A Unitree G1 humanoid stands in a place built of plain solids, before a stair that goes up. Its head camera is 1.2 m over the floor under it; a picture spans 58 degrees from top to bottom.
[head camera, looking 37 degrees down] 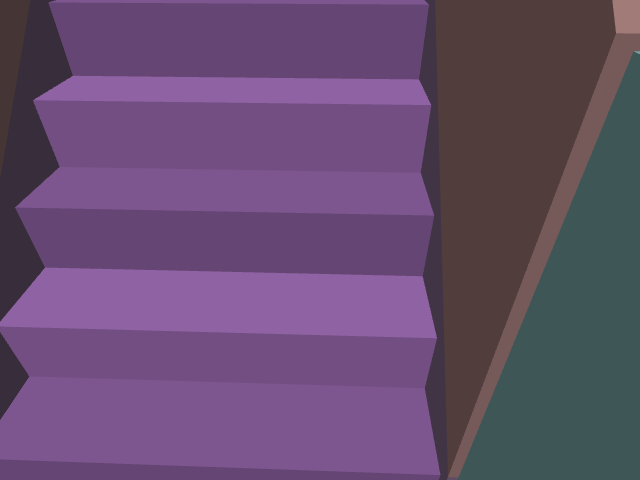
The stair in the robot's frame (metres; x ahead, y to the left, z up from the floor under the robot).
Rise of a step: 0.20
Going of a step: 0.22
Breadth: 1.07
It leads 2 degrees to the right of straight ahead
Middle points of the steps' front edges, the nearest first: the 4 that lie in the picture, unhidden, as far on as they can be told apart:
0.47 0.26 0.20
0.69 0.25 0.40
0.91 0.25 0.60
1.13 0.24 0.80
